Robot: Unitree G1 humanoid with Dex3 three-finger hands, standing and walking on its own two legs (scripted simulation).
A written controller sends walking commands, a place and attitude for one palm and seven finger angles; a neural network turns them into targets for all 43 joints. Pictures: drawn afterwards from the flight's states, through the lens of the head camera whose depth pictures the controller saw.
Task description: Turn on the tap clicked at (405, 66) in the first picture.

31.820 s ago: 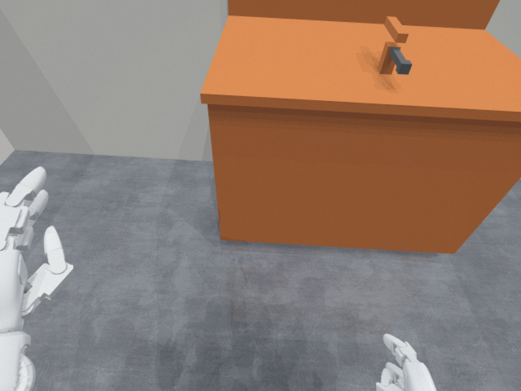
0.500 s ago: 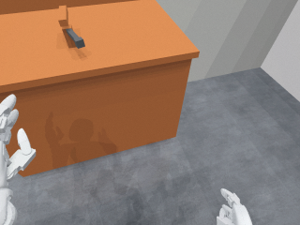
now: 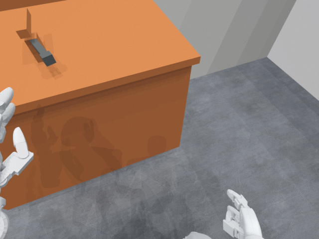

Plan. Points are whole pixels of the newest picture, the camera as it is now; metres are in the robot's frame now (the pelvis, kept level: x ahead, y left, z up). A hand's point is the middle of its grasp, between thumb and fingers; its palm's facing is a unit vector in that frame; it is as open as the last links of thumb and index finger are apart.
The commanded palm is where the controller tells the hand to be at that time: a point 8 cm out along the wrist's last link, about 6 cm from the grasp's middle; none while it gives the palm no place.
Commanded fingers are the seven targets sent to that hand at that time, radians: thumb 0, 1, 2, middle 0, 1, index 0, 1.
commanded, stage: take the last steps up to it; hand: left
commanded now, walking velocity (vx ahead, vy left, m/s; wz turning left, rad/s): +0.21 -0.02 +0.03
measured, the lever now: (47, 58) +0.55 +0.35 +0.13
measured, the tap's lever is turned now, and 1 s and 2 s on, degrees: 19 19 19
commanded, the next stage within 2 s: come to a stop and stand still in 0.18 s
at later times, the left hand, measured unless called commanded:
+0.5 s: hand (70, 105) +0.35 +0.21 +0.16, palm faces +0.37 -0.79 -0.48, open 7.4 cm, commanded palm +0.28 +0.25 +0.18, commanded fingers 0.00 0.90 0.90 -0.20 -0.30 -0.20 -0.30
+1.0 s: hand (78, 93) +0.38 +0.20 +0.17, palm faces +0.30 -0.80 -0.52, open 7.4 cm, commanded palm +0.30 +0.24 +0.18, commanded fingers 0.00 0.90 0.90 -0.20 -0.30 -0.20 -0.30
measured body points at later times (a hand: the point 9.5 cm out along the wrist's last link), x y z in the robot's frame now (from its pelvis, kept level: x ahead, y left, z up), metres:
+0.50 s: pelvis +0.12 -0.03 +0.00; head +0.18 -0.05 +0.44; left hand +0.32 +0.25 +0.19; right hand +0.32 -0.26 -0.09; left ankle +0.12 +0.09 -0.73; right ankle +0.06 -0.11 -0.73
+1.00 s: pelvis +0.14 -0.04 +0.00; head +0.21 -0.05 +0.45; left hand +0.35 +0.24 +0.20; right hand +0.33 -0.25 -0.09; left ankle +0.15 +0.08 -0.73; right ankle +0.09 -0.12 -0.73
